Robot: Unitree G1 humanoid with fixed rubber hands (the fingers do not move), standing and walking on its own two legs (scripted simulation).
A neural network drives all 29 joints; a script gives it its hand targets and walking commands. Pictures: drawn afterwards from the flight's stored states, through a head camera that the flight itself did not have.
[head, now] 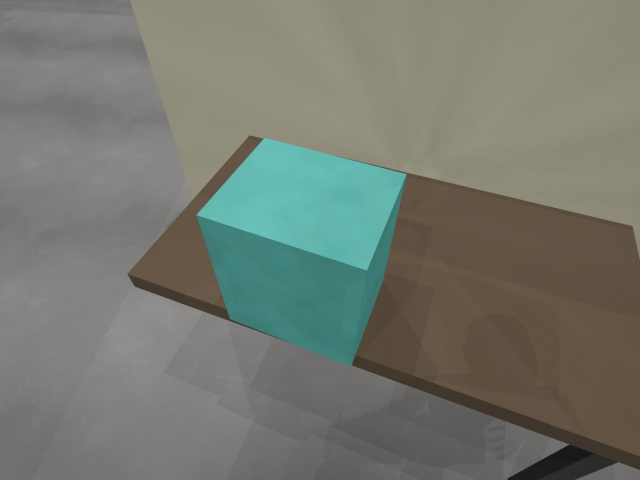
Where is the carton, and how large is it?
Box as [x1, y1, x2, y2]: [196, 138, 406, 365]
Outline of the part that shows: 264,138 196,215 229,317 238,322 340,362 351,365 382,281 406,174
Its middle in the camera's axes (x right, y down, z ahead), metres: -0.02 +0.03 +0.69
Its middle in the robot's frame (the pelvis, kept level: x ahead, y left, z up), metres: +0.50 +0.04 -0.06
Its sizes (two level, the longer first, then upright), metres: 0.253 0.206 0.290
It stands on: a table, 0.56 m high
